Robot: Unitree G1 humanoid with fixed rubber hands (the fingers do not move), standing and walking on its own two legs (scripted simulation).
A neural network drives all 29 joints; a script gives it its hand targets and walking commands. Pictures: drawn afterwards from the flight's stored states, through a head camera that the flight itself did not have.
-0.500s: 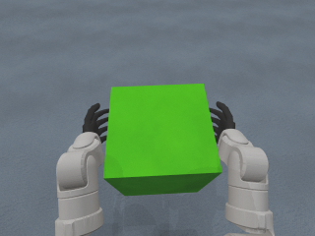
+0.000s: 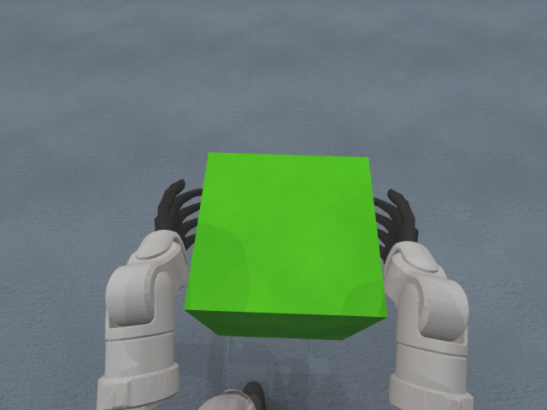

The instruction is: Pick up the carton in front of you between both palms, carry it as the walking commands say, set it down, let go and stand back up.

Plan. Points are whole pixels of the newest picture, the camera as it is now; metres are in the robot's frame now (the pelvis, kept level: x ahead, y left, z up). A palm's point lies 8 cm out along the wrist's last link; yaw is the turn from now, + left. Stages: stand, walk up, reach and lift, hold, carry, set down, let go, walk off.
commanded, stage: carry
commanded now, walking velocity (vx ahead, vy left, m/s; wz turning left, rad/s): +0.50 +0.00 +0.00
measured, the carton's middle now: (283, 258) +0.33 +0.01 +0.01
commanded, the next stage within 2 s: none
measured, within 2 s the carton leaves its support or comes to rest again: neither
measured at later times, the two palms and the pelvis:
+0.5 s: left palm (231, 101) +0.58 +0.11 +0.11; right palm (405, 104) +0.59 -0.19 +0.10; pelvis +0.35 -0.05 +0.02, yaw +2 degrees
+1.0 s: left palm (240, 12) +0.90 +0.14 +0.11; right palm (373, 19) +0.88 -0.16 +0.11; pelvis +0.66 +0.00 +0.03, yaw -2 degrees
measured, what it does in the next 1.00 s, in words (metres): walks ahead: right foot, then left foot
